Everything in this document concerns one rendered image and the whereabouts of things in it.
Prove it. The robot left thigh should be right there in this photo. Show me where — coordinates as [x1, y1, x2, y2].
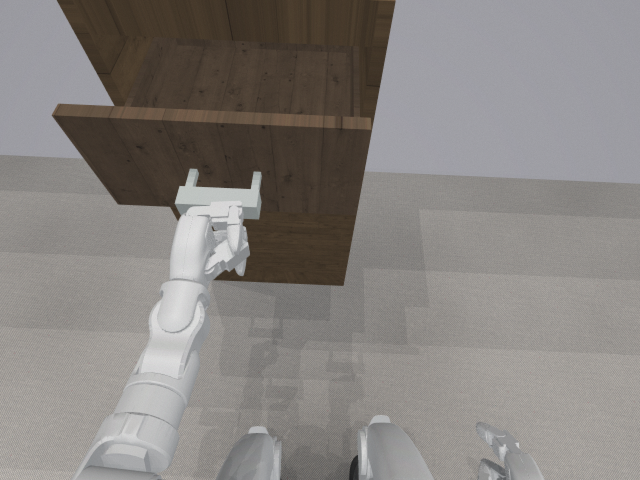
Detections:
[215, 433, 282, 480]

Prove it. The left robot forearm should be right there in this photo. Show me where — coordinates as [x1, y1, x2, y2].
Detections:
[70, 279, 211, 480]

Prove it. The left robot shin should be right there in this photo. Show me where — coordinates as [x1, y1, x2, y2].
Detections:
[248, 426, 269, 435]

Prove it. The cabinet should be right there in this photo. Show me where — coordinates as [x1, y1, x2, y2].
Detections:
[57, 0, 396, 286]

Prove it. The drawer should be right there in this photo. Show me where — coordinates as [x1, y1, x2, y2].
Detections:
[52, 37, 371, 215]

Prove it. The right robot hand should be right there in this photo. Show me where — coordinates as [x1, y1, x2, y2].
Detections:
[476, 422, 545, 480]

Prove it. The left robot hand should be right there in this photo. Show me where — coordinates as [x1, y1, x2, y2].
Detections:
[169, 201, 250, 288]

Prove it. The handle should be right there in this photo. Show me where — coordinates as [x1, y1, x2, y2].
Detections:
[175, 169, 262, 219]

